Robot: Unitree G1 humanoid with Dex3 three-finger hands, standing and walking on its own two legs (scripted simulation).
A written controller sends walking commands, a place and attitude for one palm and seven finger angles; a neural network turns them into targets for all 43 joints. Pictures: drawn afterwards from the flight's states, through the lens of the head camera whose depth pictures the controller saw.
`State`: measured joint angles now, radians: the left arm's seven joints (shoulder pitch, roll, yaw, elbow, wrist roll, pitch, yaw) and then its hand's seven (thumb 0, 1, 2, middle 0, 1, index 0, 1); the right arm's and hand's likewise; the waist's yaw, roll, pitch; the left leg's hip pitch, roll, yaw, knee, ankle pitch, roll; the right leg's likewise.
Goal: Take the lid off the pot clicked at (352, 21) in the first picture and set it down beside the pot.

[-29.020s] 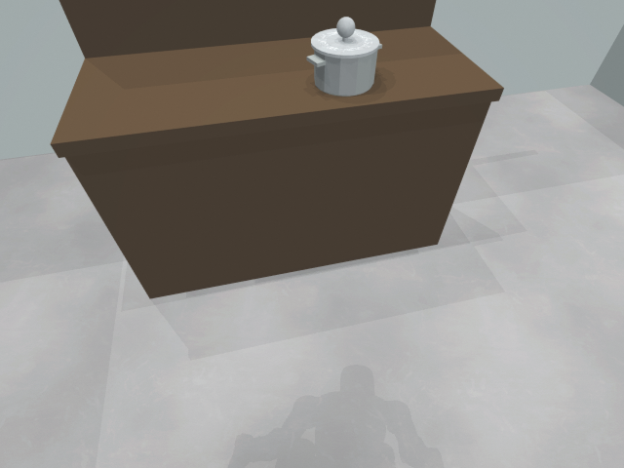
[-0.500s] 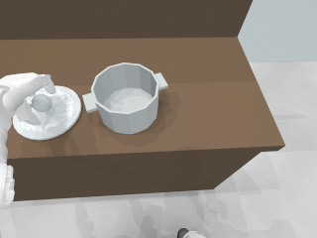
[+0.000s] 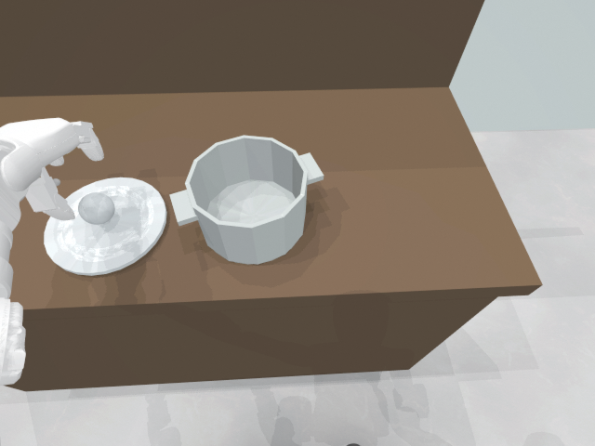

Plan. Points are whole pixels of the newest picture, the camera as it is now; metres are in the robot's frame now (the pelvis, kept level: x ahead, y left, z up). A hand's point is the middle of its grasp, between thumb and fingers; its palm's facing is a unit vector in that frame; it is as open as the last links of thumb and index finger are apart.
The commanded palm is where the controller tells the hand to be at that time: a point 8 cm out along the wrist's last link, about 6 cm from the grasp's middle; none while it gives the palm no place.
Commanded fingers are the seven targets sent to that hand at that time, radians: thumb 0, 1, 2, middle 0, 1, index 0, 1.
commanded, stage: raise the empty hand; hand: left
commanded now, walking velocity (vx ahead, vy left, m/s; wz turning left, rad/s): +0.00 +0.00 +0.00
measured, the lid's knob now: (96, 208) +0.46 +0.30 +0.01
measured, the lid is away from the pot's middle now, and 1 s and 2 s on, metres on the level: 0.24 0.24 0.24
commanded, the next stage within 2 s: draw the hand back to the body in 0.72 s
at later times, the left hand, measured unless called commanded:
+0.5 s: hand (34, 147) +0.45 +0.31 +0.15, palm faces -0.34 -0.04 -0.94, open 11.0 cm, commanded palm +0.45 +0.31 +0.22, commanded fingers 0.00 0.01 0.59 -0.33 -0.90 -0.33 -0.90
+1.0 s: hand (20, 149) +0.44 +0.32 +0.16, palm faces -0.31 -0.06 -0.95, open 11.0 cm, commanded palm +0.41 +0.31 +0.22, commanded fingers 0.00 0.01 0.59 -0.33 -0.90 -0.33 -0.90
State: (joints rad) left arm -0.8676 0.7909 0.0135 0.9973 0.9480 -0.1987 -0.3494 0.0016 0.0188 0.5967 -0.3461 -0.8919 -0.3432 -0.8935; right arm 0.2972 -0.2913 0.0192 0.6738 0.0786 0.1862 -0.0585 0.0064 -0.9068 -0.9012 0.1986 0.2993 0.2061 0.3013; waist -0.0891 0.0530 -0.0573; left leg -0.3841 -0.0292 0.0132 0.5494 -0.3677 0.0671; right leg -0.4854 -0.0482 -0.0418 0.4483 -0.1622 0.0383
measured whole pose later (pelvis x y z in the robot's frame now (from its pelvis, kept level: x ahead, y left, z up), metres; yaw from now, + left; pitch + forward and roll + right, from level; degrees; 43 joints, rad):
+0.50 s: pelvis +0.01 +0.01 +0.01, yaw +1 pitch +10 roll -2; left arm -0.93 0.78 -0.04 0.88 0.93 -0.13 -0.42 0.00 0.02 0.60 -0.35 -0.89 -0.35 -0.89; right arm 0.26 -0.30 0.02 0.67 0.08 0.17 -0.04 0.01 -0.91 -0.90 0.20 0.30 0.21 0.30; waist -0.06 0.06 -0.03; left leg -0.29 -0.05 -0.01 0.47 -0.34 0.08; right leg -0.39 -0.06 -0.06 0.37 -0.15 0.03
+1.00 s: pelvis +0.01 +0.01 +0.01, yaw +2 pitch +8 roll -2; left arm -0.82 0.79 0.00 0.73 0.88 -0.07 -0.46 0.00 0.02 0.60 -0.35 -0.89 -0.34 -0.89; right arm 0.24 -0.30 0.02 0.63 0.08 0.17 0.00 0.01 -0.91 -0.90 0.20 0.30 0.20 0.30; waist -0.06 0.07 -0.04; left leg -0.25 -0.05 -0.01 0.45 -0.34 0.08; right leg -0.35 -0.07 -0.06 0.37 -0.15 0.05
